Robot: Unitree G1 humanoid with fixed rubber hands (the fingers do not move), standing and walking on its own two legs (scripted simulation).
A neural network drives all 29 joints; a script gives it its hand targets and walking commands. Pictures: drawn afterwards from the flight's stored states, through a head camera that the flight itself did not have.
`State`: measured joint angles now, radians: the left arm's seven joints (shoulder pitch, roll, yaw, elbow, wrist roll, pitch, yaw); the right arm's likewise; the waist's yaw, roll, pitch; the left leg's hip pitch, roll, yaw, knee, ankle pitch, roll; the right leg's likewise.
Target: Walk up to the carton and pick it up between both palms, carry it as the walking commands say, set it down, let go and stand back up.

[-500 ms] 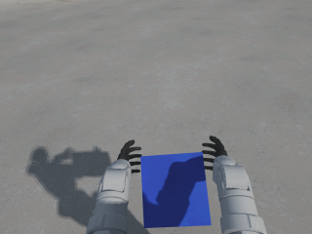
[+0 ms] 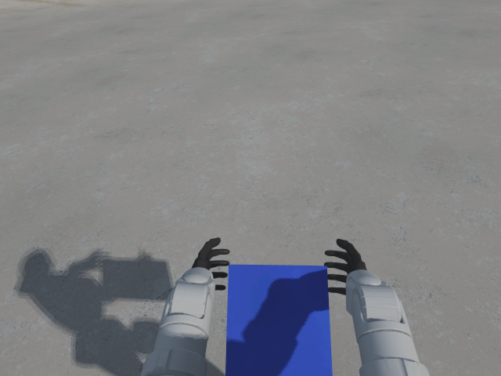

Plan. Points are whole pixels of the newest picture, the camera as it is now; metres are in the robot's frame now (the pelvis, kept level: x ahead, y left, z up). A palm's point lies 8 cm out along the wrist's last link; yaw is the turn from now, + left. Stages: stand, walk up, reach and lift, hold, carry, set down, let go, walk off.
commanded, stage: set down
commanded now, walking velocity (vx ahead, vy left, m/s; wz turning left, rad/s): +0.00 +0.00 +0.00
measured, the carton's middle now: (276, 311) +0.30 -0.05 -0.10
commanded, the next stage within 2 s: none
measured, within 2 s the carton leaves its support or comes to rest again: neither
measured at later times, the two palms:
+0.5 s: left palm (212, 298) +0.32 +0.07 -0.06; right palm (345, 295) +0.29 -0.18 -0.06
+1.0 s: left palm (217, 307) +0.35 +0.07 -0.15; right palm (332, 311) +0.31 -0.18 -0.15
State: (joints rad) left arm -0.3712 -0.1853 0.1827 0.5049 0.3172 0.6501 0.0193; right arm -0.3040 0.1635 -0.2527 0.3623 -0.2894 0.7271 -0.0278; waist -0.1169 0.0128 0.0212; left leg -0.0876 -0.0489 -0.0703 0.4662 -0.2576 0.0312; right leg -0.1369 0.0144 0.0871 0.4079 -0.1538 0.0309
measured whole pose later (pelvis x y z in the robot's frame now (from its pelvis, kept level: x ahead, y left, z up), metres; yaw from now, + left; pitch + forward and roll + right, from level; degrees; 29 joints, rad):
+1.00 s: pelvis -0.04 -0.01 -0.09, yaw +1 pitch +27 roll +0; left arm -0.62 -0.21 0.36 0.67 0.30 0.19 0.13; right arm -0.52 0.24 -0.46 0.51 -0.31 0.23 -0.12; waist -0.08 0.05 -0.12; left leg -1.15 -0.11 -0.09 1.08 -0.41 0.00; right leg -1.20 0.05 0.10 1.03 -0.30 0.05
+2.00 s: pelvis -0.07 -0.01 -0.24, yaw +2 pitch +40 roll +1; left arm -0.98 -0.08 0.34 0.86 0.22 0.19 0.22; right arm -0.85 0.15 -0.51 0.62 -0.25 0.25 -0.17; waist -0.10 0.06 -0.14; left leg -1.80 -0.18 -0.08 1.67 -0.56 -0.03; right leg -1.86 0.10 0.12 1.61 -0.45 0.08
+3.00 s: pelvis -0.08 -0.01 -0.35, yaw +3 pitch +45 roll +0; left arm -1.34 0.07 0.25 0.99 0.14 0.21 0.22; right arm -1.14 0.03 -0.54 0.68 -0.20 0.26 -0.14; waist -0.12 0.07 0.08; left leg -2.22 -0.24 -0.07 2.02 -0.59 -0.07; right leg -2.26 0.13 0.11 1.95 -0.48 0.12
